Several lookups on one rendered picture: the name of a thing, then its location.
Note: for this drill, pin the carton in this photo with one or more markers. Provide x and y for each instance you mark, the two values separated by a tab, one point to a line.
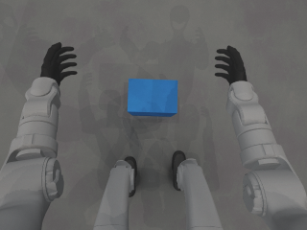
147	97

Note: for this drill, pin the left robot upper arm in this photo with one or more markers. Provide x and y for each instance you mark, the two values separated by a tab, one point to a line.
27	188

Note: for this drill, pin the left robot hand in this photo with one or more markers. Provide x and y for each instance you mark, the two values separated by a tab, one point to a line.
52	63

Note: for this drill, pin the right robot upper arm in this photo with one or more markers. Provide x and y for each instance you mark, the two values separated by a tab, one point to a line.
277	197

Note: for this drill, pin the left robot forearm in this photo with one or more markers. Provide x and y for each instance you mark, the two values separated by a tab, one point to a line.
38	126

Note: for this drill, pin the right robot forearm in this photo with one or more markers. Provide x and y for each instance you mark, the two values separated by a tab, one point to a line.
259	150

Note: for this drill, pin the right robot hand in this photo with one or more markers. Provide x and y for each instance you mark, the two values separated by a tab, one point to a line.
236	69

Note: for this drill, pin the right robot foot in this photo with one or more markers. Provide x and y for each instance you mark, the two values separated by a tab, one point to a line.
178	157

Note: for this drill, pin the robot right thigh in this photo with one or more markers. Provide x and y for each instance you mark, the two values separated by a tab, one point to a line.
200	209

